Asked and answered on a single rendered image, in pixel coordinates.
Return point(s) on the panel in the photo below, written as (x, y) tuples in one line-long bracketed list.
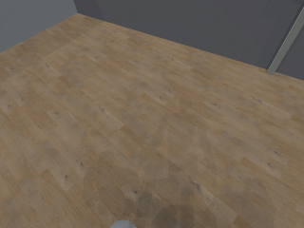
[(298, 24)]

